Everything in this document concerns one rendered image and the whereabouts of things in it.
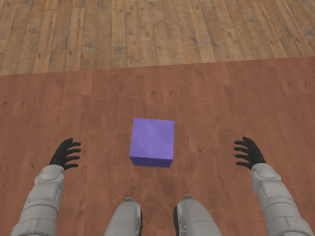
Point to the robot left shin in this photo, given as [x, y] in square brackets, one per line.
[131, 200]

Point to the robot left forearm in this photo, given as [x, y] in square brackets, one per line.
[39, 215]

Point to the right robot hand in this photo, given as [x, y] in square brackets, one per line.
[254, 155]

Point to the left robot hand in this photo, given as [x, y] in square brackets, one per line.
[60, 156]

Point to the carton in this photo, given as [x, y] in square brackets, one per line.
[152, 142]

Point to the robot right forearm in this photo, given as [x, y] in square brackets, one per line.
[277, 205]

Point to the right robot thigh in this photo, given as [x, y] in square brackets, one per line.
[196, 219]

